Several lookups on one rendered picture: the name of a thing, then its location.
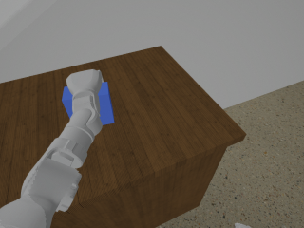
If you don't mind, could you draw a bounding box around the table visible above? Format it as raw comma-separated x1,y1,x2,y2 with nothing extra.
0,46,247,228

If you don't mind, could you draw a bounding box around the robot left upper arm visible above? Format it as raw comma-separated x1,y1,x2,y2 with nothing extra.
0,158,82,228

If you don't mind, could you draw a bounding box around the sponge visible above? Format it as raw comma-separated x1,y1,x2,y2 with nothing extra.
62,82,115,125

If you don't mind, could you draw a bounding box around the left robot forearm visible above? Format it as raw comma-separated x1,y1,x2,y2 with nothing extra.
20,88,103,197

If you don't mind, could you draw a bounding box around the robot left hand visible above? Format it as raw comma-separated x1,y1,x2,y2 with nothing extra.
66,69,104,117

